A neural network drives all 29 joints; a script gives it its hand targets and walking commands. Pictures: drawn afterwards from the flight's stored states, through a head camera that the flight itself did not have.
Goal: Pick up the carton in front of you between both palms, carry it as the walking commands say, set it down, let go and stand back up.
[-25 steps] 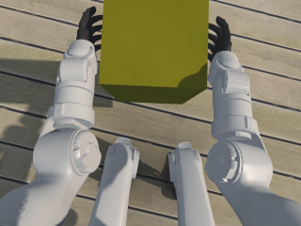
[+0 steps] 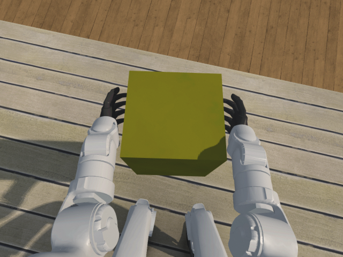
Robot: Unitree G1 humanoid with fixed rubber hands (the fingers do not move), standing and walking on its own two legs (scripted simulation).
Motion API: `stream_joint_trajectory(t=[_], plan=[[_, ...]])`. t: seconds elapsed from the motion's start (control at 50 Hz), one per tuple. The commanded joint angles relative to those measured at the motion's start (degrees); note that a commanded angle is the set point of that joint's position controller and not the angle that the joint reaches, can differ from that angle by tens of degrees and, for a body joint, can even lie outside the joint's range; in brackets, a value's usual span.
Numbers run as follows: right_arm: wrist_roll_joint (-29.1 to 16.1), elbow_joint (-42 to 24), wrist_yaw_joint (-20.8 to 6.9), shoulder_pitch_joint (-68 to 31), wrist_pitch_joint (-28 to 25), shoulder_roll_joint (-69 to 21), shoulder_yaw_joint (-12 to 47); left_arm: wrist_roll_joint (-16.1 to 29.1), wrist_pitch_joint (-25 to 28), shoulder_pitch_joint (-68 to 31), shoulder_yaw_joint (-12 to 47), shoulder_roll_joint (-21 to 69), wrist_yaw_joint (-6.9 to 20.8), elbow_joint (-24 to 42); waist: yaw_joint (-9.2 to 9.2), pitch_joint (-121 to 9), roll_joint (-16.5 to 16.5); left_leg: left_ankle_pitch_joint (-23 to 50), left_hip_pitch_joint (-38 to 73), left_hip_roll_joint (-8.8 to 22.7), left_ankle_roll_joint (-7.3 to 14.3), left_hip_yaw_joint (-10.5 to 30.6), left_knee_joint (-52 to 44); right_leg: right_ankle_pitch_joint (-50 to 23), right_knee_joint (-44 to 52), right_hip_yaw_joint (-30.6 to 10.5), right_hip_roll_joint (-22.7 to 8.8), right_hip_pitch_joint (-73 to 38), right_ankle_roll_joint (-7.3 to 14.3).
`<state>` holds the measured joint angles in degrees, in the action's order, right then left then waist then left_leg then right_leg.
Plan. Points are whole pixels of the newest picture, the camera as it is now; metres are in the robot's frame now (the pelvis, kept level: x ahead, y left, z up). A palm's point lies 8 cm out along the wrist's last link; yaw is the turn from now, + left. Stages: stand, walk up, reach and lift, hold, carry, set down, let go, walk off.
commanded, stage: reach and lift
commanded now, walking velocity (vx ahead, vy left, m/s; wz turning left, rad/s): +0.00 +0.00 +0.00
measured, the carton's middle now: (172, 131) +0.44 +0.01 -0.11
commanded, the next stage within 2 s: hold in 1.78 s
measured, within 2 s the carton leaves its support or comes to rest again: neither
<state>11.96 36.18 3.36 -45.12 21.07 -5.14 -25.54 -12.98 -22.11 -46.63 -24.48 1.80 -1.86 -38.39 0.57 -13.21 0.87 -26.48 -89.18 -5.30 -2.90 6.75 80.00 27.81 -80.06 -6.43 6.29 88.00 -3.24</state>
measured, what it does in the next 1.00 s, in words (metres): rises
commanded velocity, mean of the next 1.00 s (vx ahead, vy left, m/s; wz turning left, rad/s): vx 0.00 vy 0.00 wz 0.00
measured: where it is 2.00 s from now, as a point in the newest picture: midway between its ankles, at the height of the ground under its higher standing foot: (166, 252)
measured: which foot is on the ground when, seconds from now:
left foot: down 0.00-1.00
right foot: down 0.00-1.00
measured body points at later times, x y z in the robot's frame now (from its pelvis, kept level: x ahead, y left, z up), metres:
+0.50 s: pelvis +0.05 +0.00 +0.13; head +0.11 +0.00 +0.58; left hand +0.39 +0.16 +0.10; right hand +0.39 -0.14 +0.11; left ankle +0.08 +0.13 -0.57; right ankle +0.07 -0.13 -0.57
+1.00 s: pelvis +0.05 +0.00 +0.17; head +0.02 +0.00 +0.62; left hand +0.36 +0.15 +0.18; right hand +0.36 -0.15 +0.19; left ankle +0.08 +0.13 -0.57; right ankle +0.07 -0.13 -0.57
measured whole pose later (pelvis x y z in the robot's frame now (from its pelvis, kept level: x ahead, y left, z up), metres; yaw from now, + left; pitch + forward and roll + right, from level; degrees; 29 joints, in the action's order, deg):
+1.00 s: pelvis +0.05 +0.00 +0.17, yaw +1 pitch -3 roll +0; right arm 16.9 23.5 -0.8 -17.9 34.7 -9.4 -17.2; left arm -17.1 -35.3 -18.1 -17.5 9.1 -0.3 -23.9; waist -0.3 -1.4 0.1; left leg -12.5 -11.4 -2.5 -1.0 8.2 27.2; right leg 13.6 -27.3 -8.2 2.6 10.4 -0.9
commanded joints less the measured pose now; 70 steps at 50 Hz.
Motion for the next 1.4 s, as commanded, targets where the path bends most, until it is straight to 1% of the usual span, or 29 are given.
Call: stream_joint_trajectory(t=[0.0,0.2,0.38,0.46,0.56,0.68,0.72,0.78,0.84,0.88,0.96,1.06,1.18,1.38], plan=[[-8.52,3.29,-14.4,-33.75,-1.15,-61.27,32.23,9.2,1.67,-31.43,30.9,63.55,14.68,-2.58,0.65,-43.3,-1.36,14.09,33.98,-3.76,1.18,-7.87,-12.48,-12.51,12.7,7.87,4.0,-26.14,1.2],[-7.87,0.89,-14.28,-21.72,-2.29,-62.47,35.76,8.73,2.94,-20.29,33.99,64.52,14.77,0.05,0.4,-36.06,-1.19,17.44,46.86,-2.86,1.84,-5.59,-23.93,-16.73,24.68,4.98,2.51,-41.02,1.67],[-7.54,-2.12,-14.57,-10.2,-1.42,-62.2,38.96,8.62,2.16,-9.21,37.01,64.42,14.83,3.25,-0.16,-27.16,-1.07,23.27,60.12,-1.83,2.09,-3.44,-35.59,-23.14,36.3,2.97,1.03,-55.66,2.03],[-7.68,-3.94,-14.93,-5.42,0.08,-61.8,40.29,8.86,0.76,-4.6,38.42,64.29,14.87,5.26,-0.36,-22.69,-1.07,26.58,66.3,-1.37,2.13,-2.78,-40.9,-26.61,41.63,2.4,0.41,-62.23,2.11],[-8.48,-7.49,-15.54,-0.21,3.16,-60.8,42.47,9.76,-2.23,0.54,40.84,64.05,14.88,8.93,-0.66,-17.02,-1.34,29.8,73.94,-0.88,1.98,-2.3,-47.39,-29.9,48.02,2.13,-0.14,-70.08,2.2],[-10.09,-12.61,-16.25,4.37,8.27,-60.5,44.64,11.4,-7.22,4.45,44.13,62.92,15.05,15.35,-0.81,-9.86,-0.97,29.31,80.53,-0.26,1.54,-2.31,-54.16,-30.15,54.69,2.05,-0.59,-78.18,2.15],[-9.73,-13.01,-16.46,5.39,10.06,-59.93,44.07,11.04,-8.93,5.28,43.71,62.14,15.05,16.26,-0.68,-5.6,-0.86,27.27,81.18,-0.19,1.6,-2.39,-56.01,-28.51,56.49,2.03,-0.75,-79.2,2.18],[-8.66,-12.53,-16.97,5.13,12.01,-58.91,41.86,10.0,-10.87,5.28,41.33,61.59,15.39,15.59,-0.57,0.31,-0.97,21.56,81.1,-0.1,1.92,-2.54,-57.86,-22.8,58.41,2.14,-1.03,-78.82,2.37],[-7.41,-10.89,-17.56,2.5,12.76,-58.38,38.98,8.78,-11.65,2.71,38.37,61.22,16.0,13.81,-0.62,3.85,-0.85,16.04,80.36,0.07,2.32,-2.88,-58.41,-17.1,59.06,2.3,-1.28,-77.35,2.72],[-7.3,-10.71,-17.91,-0.32,12.57,-58.96,38.5,8.87,-11.46,-0.3,38.0,61.8,16.44,13.57,-0.81,3.55,-0.71,14.1,80.36,0.19,2.57,-3.05,-58.11,-15.01,58.89,2.45,-1.35,-77.08,2.97],[-7.9,-11.55,-18.26,-4.24,12.3,-60.16,39.57,9.78,-11.19,-4.54,38.99,63.07,16.85,14.52,-0.92,-0.08,-0.69,14.93,81.74,0.2,2.65,-3.18,-57.43,-15.95,58.14,2.63,-1.42,-78.27,2.97],[-7.92,-11.77,-18.28,-5.14,12.48,-59.81,39.81,9.81,-11.57,-4.83,39.05,63.51,16.7,14.19,-0.82,-1.45,-0.98,15.49,82.88,0.12,2.43,-3.25,-57.6,-16.12,58.13,2.89,-1.28,-78.92,2.85],[-7.7,-12.74,-18.15,-3.51,13.07,-58.86,39.83,9.69,-12.28,-3.02,39.23,63.07,16.4,15.22,-0.89,-2.01,-1.04,18.84,84.45,0.01,2.0,-3.22,-58.32,-19.3,58.79,2.99,-0.92,-80.38,2.67],[-8.85,-16.85,-17.72,1.28,14.43,-57.96,41.59,10.59,-13.65,1.48,41.22,61.75,15.81,20.03,-0.76,-2.14,-1.11,25.25,86.93,-0.31,1.58,-2.99,-59.35,-25.92,59.74,2.55,-0.56,-83.59,2.29]])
